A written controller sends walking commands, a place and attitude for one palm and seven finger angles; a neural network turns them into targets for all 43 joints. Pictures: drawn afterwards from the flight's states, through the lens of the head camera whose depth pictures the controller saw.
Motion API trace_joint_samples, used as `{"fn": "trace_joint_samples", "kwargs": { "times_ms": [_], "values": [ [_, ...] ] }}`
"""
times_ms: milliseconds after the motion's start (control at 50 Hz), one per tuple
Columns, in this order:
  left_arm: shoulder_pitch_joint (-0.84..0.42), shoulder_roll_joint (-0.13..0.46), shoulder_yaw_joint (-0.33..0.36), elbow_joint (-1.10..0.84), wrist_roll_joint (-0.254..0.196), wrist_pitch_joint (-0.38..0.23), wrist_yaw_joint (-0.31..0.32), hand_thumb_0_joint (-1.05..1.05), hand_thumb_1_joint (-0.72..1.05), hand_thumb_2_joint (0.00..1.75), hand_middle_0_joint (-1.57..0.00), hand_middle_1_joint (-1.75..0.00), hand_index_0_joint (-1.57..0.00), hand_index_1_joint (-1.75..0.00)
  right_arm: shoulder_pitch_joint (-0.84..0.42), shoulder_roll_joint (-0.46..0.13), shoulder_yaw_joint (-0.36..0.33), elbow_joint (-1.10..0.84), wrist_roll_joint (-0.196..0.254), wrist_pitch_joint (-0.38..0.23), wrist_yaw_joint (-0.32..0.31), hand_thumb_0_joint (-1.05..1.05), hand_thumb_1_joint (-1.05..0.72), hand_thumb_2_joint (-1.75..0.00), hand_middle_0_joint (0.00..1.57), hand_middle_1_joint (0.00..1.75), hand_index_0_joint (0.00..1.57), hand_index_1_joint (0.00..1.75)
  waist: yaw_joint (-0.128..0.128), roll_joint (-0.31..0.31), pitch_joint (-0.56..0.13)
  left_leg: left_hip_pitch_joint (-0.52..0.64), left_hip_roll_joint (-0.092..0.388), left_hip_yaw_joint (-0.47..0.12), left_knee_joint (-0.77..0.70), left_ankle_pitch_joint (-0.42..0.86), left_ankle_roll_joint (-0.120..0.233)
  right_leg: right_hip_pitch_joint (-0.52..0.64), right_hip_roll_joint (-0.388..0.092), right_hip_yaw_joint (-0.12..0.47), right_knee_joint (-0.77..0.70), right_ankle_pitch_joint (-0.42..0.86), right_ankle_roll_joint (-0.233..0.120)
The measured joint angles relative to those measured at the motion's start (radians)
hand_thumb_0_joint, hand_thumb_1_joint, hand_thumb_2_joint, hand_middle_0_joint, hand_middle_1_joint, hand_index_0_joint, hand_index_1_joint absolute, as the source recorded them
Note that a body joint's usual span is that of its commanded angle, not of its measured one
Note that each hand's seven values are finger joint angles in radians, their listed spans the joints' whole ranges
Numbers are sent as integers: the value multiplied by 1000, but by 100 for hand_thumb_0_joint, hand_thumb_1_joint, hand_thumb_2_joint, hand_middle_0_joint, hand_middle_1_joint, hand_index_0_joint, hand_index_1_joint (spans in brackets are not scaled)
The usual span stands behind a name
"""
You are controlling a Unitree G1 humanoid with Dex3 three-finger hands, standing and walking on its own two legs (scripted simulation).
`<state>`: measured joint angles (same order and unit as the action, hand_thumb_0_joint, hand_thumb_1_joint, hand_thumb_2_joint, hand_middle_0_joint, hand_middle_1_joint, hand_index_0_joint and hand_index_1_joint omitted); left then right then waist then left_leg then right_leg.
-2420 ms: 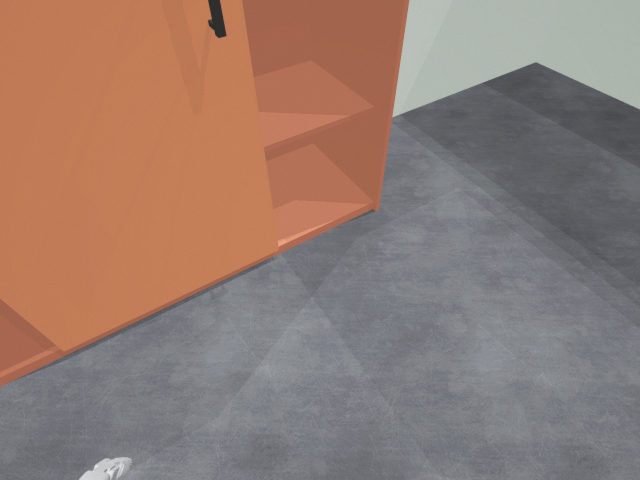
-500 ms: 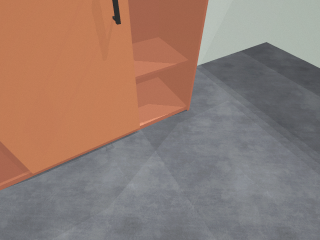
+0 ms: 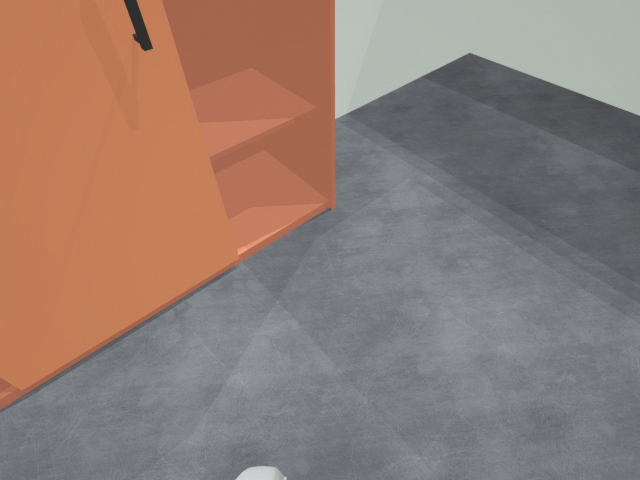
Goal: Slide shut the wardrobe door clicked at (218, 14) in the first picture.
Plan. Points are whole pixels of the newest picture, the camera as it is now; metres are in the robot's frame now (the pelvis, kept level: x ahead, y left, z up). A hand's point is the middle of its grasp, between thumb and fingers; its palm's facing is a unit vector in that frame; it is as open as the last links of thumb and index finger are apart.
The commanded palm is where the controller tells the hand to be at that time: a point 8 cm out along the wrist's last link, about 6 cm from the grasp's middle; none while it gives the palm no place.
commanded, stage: walk to a spot facing it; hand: left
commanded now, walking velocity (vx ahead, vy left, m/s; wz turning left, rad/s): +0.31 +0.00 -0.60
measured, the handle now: out of the picture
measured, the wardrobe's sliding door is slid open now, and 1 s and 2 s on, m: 0.49 0.49 0.49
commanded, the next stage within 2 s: turn to face it in 1.52 s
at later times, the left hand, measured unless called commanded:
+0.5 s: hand (177, 417) +0.23 +0.27 -0.17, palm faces -0.22 -0.96 -0.20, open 7.4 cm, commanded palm none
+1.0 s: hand (342, 270) +0.54 +0.02 -0.17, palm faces -0.63 -0.75 -0.19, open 7.3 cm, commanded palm none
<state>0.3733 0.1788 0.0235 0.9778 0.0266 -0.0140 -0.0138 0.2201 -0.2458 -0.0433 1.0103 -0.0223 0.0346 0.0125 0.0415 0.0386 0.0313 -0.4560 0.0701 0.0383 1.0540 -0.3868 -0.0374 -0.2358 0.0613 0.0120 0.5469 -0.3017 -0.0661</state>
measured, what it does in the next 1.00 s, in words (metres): walks ahead, turning right: left foot, then right foot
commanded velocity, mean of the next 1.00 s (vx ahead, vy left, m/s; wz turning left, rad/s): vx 0.31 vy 0.00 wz -0.58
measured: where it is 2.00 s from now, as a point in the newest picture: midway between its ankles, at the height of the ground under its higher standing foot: (397, 389)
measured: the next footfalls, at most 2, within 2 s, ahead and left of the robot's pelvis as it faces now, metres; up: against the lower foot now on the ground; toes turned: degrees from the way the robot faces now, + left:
left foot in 0.34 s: +0.21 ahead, +0.16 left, +0.00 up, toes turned -8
right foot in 0.86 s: +0.38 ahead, -0.16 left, +0.00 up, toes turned -38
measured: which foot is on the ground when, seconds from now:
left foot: up 0.00-0.32, down 0.34-0.84, up 0.86-1.00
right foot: down 0.00-0.34, up 0.36-0.84, down 0.86-1.00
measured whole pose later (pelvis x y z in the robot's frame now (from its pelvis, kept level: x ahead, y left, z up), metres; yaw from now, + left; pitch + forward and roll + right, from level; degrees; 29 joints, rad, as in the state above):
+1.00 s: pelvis +0.33 -0.05 -0.01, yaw -36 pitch -1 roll +0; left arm 0.11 0.20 0.04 0.90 0.02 -0.03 -0.02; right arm 0.36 -0.18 -0.04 1.01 -0.02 -0.01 -0.01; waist -0.07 0.00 0.13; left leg -0.45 0.17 0.06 1.29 -0.36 -0.06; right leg -0.37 0.07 -0.10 0.58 -0.21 -0.11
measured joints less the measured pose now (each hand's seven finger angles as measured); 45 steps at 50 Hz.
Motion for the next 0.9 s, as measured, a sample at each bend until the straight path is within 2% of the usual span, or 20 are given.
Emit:
{"fn": "trace_joint_samples", "kwargs": {
  "times_ms": [100, 200, 300, 340, 360, 400, 440, 480, 540, 600, 660, 720, 780, 820, 840, 860, 880, 900],
  "values": [
    [68, -28, -1, 31, 1, -16, -2, 0, 90, 90, -20, -30, -21, -30, -20, 14, -13, -40, -1, -24, 4, 1, -91, -90, 20, 30, 20, 30, -6, -19, -8, -81, 9, -4, -27, 118, -21, 65, 6, 60, -141, 60, 2],
    [89, -27, 10, 45, 5, -21, 0, 0, 90, 90, -20, -30, -21, -30, -49, 27, -19, -66, 3, -33, 3, 1, -91, -90, 20, 30, 20, 30, 12, -32, -14, -83, 11, -16, -152, 134, -28, 106, 8, 116, -184, 52, 16],
    [84, -1, 29, 42, 9, -16, 7, 0, 90, 90, -20, -30, -21, -30, -80, 44, -13, -91, 10, -50, 2, 1, -91, -90, 20, 30, 20, 30, 35, -55, -18, 6, -18, -10, -363, 107, -15, 128, 0, 169, -142, -18, 45],
    [89, 10, 39, 36, 4, -11, 6, 0, 90, 90, -20, -30, -21, -30, -85, 47, -1, -111, 10, -75, -5, 1, -91, -90, 20, 30, 20, 30, 35, -57, -26, 91, -22, -5, -504, 123, 0, 102, 11, 192, -44, -84, 52],
    [79, 20, 46, 40, 0, -5, 4, 0, 90, 90, -20, -30, -21, -30, -91, 54, 2, -116, 6, -90, -10, 1, -91, -90, 20, 30, 20, 30, 28, -67, -23, 92, -25, 9, -491, 142, 21, 58, 8, 178, 79, -137, 48],
    [45, 43, 59, 50, 0, 10, -1, 1, 91, 90, -20, -30, -21, -30, -85, 73, 15, -123, 0, -102, -15, 1, -91, -90, 20, 30, 20, 30, 20, -88, -17, 112, -20, 50, -448, 111, 47, -52, -6, 115, 363, -184, 42],
    [7, 67, 70, 47, 7, 19, -11, 1, 91, 90, -20, -30, -20, -30, -52, 91, 22, -119, -2, -108, -19, 0, -91, -90, 20, 30, 20, 30, 9, -97, -22, 164, -11, 83, -478, 92, 54, -155, -34, 40, 562, -132, 45],
    [-34, 87, 79, 26, 12, 26, -22, 1, 91, 90, -20, -30, -20, -30, -9, 103, 26, -102, -1, -114, -25, 0, -91, -90, 20, 30, 20, 30, 1, -101, -27, 223, -5, 112, -540, 99, 49, -238, -69, -14, 644, -50, 55],
    [-94, 99, 86, -17, 15, 30, -30, 1, 91, 90, -19, -30, -20, -30, 55, 101, 14, -67, 5, -122, -40, 0, -92, -90, 20, 30, 21, 30, -10, -98, -27, 299, -3, 158, -621, 104, 54, -336, -110, -45, 653, 41, 73],
    [-155, 99, 86, -50, 18, 38, -36, 1, 91, 90, -19, -30, -20, -30, 113, 79, 6, -32, 5, -121, -41, 0, -93, -90, 20, 30, 20, 30, -28, -91, -16, 363, -2, 203, -672, 91, 53, -403, -140, -58, 599, 110, 87],
    [-218, 91, 79, -68, 19, 46, -41, 0, 91, 90, -19, -29, -20, -30, 168, 61, 3, 1, 3, -116, -42, 0, -93, -90, 20, 30, 20, 30, -51, -82, 6, 422, -1, 243, -701, 66, 44, -429, -156, -74, 487, 160, 89],
    [-279, 76, 67, -78, 16, 50, -46, 0, 91, 90, -19, -29, -20, -30, 217, 52, 3, 25, -2, -109, -41, 0, -92, -90, 20, 30, 20, 30, -80, -71, 37, 476, 5, 278, -714, 31, 28, -412, -152, -102, 336, 169, 78],
    [-334, 58, 55, -89, 14, 46, -48, 1, 91, 90, -19, -29, -20, -30, 258, 50, 5, 45, -7, -99, -40, 0, -92, -90, 20, 30, 20, 30, -108, -57, 66, 522, 22, 313, -700, -20, 2, -368, -123, -135, 204, 138, 47],
    [-358, 48, 45, -100, 13, 34, -49, 1, 91, 90, -19, -30, -20, -30, 283, 53, 6, 58, -6, -90, -36, 0, -91, -90, 20, 30, 20, 30, -119, -45, 82, 532, 51, 331, -634, -73, -17, -316, -88, -162, 134, 97, 17],
    [-363, 46, 40, -105, 14, 21, -49, 0, 91, 90, -19, -30, -20, -30, 296, 57, 8, 63, -4, -84, -32, 0, -91, -90, 20, 30, 20, 30, -120, -45, 87, 520, 72, 336, -551, -101, -24, -271, -71, -175, 87, 97, 1],
    [-361, 49, 34, -112, 14, 6, -50, 0, 91, 90, -19, -30, -20, -30, 314, 65, 11, 66, 3, -76, -26, 1, -91, -90, 20, 30, 20, 30, -118, -60, 83, 477, 92, 327, -410, -117, -24, -229, -69, -177, 44, 146, -30],
    [-358, 49, 32, -116, 8, -11, -44, 0, 91, 90, -19, -30, -20, -30, 309, 69, 14, 68, 10, -65, -23, 1, -91, -90, 20, 30, 20, 30, -110, -65, 87, 402, 104, 275, -208, -136, -27, -238, -64, -171, 79, 173, -50],
    [-351, 45, 29, -116, 0, -20, -37, 0, 91, 90, -19, -30, -20, -30, 287, 69, 14, 68, 14, -55, -23, 1, -91, -90, 20, 30, 20, 30, -109, -60, 99, 321, 102, 202, -19, -137, -22, -238, -51, -164, 119, 143, -58]
  ]
}}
